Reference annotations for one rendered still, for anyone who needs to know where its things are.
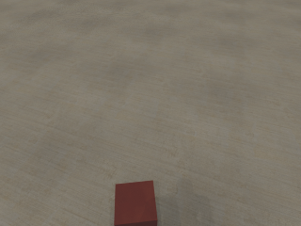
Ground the carton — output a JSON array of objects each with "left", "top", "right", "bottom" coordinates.
[{"left": 114, "top": 180, "right": 158, "bottom": 226}]

